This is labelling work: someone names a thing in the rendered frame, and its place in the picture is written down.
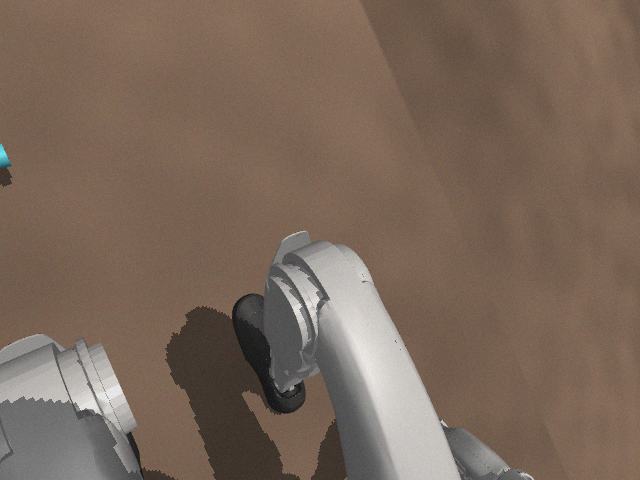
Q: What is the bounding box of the right robot foot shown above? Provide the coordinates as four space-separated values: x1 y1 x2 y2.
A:
232 294 306 413

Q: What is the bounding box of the bottle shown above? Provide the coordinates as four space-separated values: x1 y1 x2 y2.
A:
0 144 11 168

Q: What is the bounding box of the left robot foot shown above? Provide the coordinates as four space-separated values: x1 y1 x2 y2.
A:
126 432 144 480

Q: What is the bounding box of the right robot hand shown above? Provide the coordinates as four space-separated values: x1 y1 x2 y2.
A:
439 418 511 480

